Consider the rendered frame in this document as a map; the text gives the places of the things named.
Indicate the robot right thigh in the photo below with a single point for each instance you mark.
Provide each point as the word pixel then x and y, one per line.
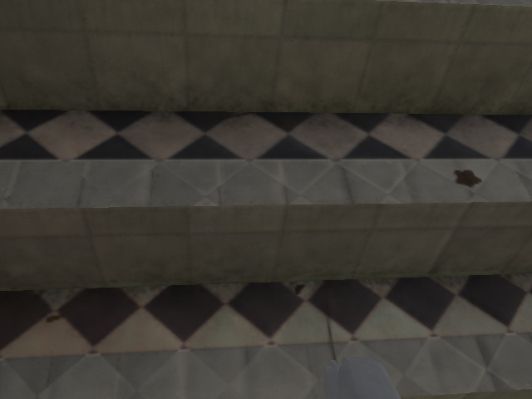
pixel 357 378

